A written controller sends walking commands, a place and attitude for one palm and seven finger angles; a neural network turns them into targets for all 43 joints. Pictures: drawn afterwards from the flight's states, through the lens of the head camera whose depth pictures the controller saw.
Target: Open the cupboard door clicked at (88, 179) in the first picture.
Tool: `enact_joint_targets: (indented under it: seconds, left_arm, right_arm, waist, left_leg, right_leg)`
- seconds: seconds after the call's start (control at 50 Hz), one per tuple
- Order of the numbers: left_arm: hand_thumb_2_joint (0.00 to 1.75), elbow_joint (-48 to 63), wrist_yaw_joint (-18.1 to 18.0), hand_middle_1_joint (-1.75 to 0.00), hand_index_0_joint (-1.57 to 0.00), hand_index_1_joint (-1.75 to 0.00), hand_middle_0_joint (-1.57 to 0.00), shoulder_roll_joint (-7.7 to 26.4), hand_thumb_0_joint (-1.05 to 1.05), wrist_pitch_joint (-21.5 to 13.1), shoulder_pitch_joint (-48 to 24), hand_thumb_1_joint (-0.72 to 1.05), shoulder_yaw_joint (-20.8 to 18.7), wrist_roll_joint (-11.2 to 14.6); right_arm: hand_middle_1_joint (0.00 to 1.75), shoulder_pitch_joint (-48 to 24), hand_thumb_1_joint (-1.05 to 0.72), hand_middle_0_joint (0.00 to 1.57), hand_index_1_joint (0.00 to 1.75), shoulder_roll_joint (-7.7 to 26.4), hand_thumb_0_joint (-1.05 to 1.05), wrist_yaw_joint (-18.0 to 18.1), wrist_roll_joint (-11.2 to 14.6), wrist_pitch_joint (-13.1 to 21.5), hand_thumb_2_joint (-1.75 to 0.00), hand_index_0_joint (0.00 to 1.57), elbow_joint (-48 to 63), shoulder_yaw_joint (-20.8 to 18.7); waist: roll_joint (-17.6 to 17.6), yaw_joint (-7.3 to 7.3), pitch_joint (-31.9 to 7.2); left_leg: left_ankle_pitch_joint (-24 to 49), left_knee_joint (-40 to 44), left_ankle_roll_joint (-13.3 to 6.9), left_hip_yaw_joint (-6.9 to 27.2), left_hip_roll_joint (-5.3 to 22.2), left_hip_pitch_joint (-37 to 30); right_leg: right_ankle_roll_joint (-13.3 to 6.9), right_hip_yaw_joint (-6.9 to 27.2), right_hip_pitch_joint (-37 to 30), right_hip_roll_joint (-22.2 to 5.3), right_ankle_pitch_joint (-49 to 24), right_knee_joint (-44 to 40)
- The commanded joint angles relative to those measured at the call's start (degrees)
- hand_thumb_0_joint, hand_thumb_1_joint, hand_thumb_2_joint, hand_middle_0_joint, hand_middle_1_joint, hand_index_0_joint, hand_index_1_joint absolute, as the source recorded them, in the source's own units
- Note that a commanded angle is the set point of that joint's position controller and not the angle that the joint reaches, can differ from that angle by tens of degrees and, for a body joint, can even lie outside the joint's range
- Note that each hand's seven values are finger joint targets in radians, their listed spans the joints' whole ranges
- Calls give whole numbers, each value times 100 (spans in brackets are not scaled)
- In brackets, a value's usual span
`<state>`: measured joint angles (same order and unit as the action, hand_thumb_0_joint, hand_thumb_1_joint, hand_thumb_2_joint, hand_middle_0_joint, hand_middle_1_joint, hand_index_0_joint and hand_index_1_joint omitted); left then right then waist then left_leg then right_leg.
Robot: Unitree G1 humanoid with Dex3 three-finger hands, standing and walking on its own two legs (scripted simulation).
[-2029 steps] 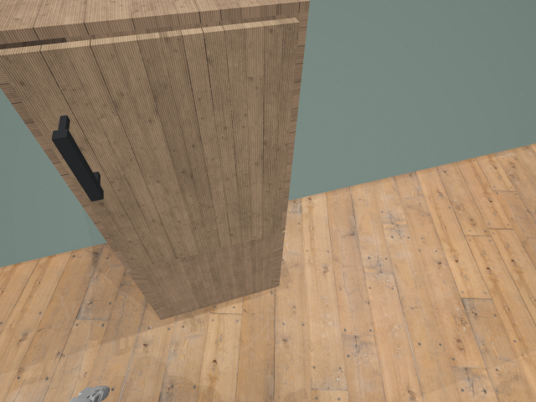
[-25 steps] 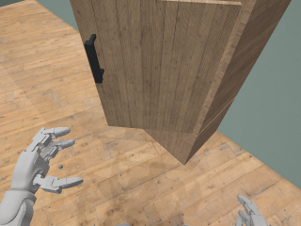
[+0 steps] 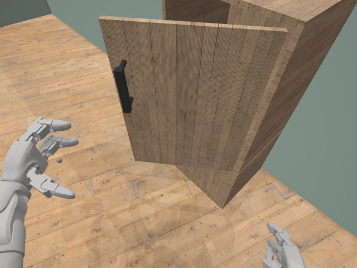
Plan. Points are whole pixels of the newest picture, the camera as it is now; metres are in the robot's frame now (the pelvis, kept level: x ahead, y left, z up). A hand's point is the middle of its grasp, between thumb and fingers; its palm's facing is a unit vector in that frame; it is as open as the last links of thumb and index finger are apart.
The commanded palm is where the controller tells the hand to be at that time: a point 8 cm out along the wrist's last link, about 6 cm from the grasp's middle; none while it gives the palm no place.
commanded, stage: raise the hand with hooked fingers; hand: left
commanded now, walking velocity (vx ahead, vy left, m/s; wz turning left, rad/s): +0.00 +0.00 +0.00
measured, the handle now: (125, 87) +0.54 +0.21 +0.10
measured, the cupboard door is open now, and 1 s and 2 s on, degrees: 40 40 40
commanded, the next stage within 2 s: move the hooked fingers beside the handle in 0.56 s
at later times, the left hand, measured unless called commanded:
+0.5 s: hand (66, 151) +0.30 +0.26 +0.11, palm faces +0.05 -1.00 -0.05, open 14.0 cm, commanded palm +0.27 +0.31 +0.12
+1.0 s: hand (76, 135) +0.34 +0.26 +0.12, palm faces +0.04 -1.00 -0.03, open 14.0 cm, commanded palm +0.32 +0.31 +0.11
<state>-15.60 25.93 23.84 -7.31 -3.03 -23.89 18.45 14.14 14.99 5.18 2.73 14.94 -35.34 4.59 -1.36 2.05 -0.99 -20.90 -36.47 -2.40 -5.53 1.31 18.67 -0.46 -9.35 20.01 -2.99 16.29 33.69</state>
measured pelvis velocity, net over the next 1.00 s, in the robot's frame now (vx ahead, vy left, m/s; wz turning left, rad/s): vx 0.00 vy -0.02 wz -0.01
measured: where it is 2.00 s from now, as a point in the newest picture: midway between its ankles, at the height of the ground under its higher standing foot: outside the picture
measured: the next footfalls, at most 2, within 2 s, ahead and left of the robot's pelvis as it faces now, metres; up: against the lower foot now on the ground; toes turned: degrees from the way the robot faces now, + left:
none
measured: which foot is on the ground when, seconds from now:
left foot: down 0.00-1.00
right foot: down 0.00-1.00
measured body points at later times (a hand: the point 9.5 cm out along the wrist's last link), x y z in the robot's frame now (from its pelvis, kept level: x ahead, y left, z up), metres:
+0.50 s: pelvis +0.00 -0.01 +0.00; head +0.03 -0.02 +0.45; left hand +0.29 +0.32 +0.12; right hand +0.16 -0.26 -0.08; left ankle -0.02 +0.08 -0.73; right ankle +0.01 -0.12 -0.73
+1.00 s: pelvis +0.00 -0.02 +0.00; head +0.03 -0.03 +0.45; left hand +0.34 +0.31 +0.12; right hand +0.13 -0.28 -0.09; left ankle -0.02 +0.08 -0.73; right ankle +0.01 -0.12 -0.73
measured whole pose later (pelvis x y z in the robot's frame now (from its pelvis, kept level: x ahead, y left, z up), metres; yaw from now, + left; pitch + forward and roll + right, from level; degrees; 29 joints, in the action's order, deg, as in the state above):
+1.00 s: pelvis +0.00 -0.02 +0.00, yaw -1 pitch +5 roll +0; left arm -37.6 29.3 29.1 -8.8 -19.7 -27.1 16.6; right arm 15.0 16.9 6.2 3.3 11.9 -37.0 3.6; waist -0.9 -0.8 -0.7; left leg -19.1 -34.6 -0.9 -5.6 2.1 20.0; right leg -2.2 -9.1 22.4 -2.0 15.8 33.6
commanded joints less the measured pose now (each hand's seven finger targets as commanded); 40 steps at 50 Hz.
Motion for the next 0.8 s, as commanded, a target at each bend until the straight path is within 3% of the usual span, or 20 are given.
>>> enact_joint_targets:
  seconds: [0.0, 0.02, 0.08, 0.12, 0.16, 0.22, 0.28, 0.3, 0.32, 0.38, 0.4, 0.46, 0.56, 0.62, 0.7, 0.72, 0.78]
  left_arm:
    - [30, 771, 100, -120, -30, -120, -30, 1657, 0, -259, -1785, -50, -631, 120]
    - [30, 583, 179, -120, -30, -120, -30, 1620, 0, -152, -1844, -50, -574, 128]
    - [30, -3, 369, -120, -30, -120, -30, 1407, 0, 138, -1665, -50, -364, 143]
    - [30, 8, 462, -120, -30, -120, -30, 1405, 0, 183, -1548, -50, -357, 166]
    - [30, 418, 432, -120, -30, -120, -30, 1664, 0, 103, -1551, -50, -611, 199]
    - [30, 946, 243, -120, -30, -120, -30, 1927, 0, -169, -1613, -50, -922, 226]
    - [30, 1120, 37, -120, -30, -120, -30, 1876, 0, -399, -1657, -50, -978, 206]
    - [30, 1131, -12, -120, -30, -120, -30, 1973, 0, -429, -1716, -50, -1024, 182]
    - [30, 1040, -25, -120, -30, -120, -30, 1823, 0, -429, -1748, -50, -925, 162]
    - [30, 659, 33, -120, -30, -120, -30, 1604, 0, -297, -1774, -50, -708, 121]
    - [30, 548, 74, -120, -30, -120, -30, 1598, 0, -233, -1751, -50, -644, 102]
    - [30, 581, 179, -120, -30, -120, -30, 1572, 0, -150, -1840, -50, -533, 82]
    - [30, 703, 199, -120, -30, -120, -30, 1741, 0, -263, -1715, -50, -803, 201]
    - [30, 602, 154, -120, -30, -120, -30, 1743, 0, -332, -1729, -50, -857, 222]
    - [30, 249, 152, -120, -30, -120, -30, 1636, 0, -281, -2404, -50, -541, 108]
    - [30, 44, 164, -120, -30, -120, -30, 1620, 0, -248, -2517, -50, -495, 90]
    - [30, -121, 173, -120, -30, -120, -30, 1857, 0, -335, -2933, -50, -535, -28]
  right_arm:
    - [30, -214, -90, 20, 30, 911, 0, 136, 36, 273, -90, 20, 677, -376]
    - [30, -220, -90, 20, 30, 916, 0, 143, 64, 244, -90, 20, 670, -382]
    - [30, -203, -90, 20, 30, 974, 0, 149, 106, 174, -90, 20, 715, -402]
    - [30, -224, -90, 20, 30, 983, 0, 102, 112, 157, -90, 20, 789, -416]
    - [30, -253, -90, 20, 30, 991, 0, 56, 78, 174, -90, 20, 876, -455]
    - [30, -248, -90, 20, 30, 940, 0, 3, 23, 190, -90, 20, 903, -448]
    - [30, -214, -90, 20, 30, 897, 0, 16, 8, 216, -90, 20, 846, -460]
    - [30, -208, -90, 20, 30, 908, 0, 16, -6, 205, -90, 20, 807, -459]
    - [30, -209, -90, 20, 30, 892, 0, 31, 7, 207, -90, 20, 773, -451]
    - [30, -199, -90, 20, 30, 918, 0, 88, 54, 182, -90, 20, 705, -473]
    - [30, -193, -90, 20, 30, 939, 0, 101, 56, 162, -90, 20, 701, -468]
    - [30, -238, -90, 20, 30, 942, 0, 140, 84, 162, -90, 20, 746, -468]
    - [30, -265, -90, 20, 30, 924, 0, 131, 57, 178, -90, 20, 772, -466]
    - [30, -286, -90, 20, 30, 904, 0, 112, 50, 175, -90, 20, 744, -446]
    - [30, -249, -90, 20, 30, 927, 0, 165, 93, 131, -90, 20, 633, -440]
    - [30, -240, -90, 20, 30, 932, 0, 184, 100, 117, -90, 20, 620, -439]
    - [30, -164, -90, 20, 30, 960, 0, 226, 97, 108, -90, 20, 592, -442]
  waist:
    - [-581, -117, -1193]
    - [-578, -151, -1074]
    - [-131, -163, -834]
    - [-18, -115, -982]
    - [-106, -33, -1412]
    - [-219, 40, -1720]
    - [-548, 21, -1624]
    - [-509, 5, -1528]
    - [-597, -35, -1401]
    - [-519, -127, -1064]
    - [-319, -139, -1029]
    - [-333, -147, -1163]
    - [-186, -72, -1479]
    - [-168, -64, -1344]
    - [-222, -252, -867]
    - [-133, -292, -861]
    - [-354, -306, -1150]
  left_leg:
    - [2320, 689, 224, 781, 25, -692]
    - [2215, 726, 206, 767, 11, -658]
    - [1834, 796, 164, 772, -12, -407]
    - [1933, 782, 139, 739, -30, -424]
    - [2205, 707, 129, 723, -39, -579]
    - [2505, 693, 151, 709, -23, -712]
    - [2550, 728, 191, 682, -4, -822]
    - [2410, 721, 161, 631, -4, -789]
    - [2361, 776, 161, 631, -11, -754]
    - [1974, 818, 131, 604, -20, -634]
    - [1887, 811, 104, 594, -9, -594]
    - [1806, 830, 86, 620, -44, -611]
    - [2090, 737, 75, 592, -57, -679]
    - [2011, 764, 83, 568, -63, -593]
    - [1532, 771, 77, 547, -54, -475]
    - [1331, 783, 63, 537, -68, -410]
    - [1400, 738, 64, 575, -89, -460]
  right_leg:
    - [-152, 466, -583, 279, -1555, -329]
    - [-142, 470, -530, 267, -1522, -378]
    - [-120, 434, -433, 249, -1289, -429]
    - [-123, 454, -563, 236, -1417, -417]
    - [-123, 502, -725, 218, -1654, -364]
    - [-137, 532, -912, 241, -1866, -320]
    - [-140, 531, -821, 252, -1812, -344]
    - [-143, 568, -821, 250, -1800, -387]
    - [-146, 551, -806, 249, -1754, -402]
    - [-129, 540, -598, 230, -1503, -478]
    - [-125, 561, -626, 223, -1486, -501]
    - [-113, 556, -683, 214, -1422, -499]
    - [-99, 598, -896, 214, -1808, -441]
    - [-97, 610, -900, 207, -1778, -453]
    - [-87, 644, -485, 195, -1316, -546]
    - [-68, 669, -435, 192, -1120, -584]
    - [-94, 686, -505, 171, -1123, -521]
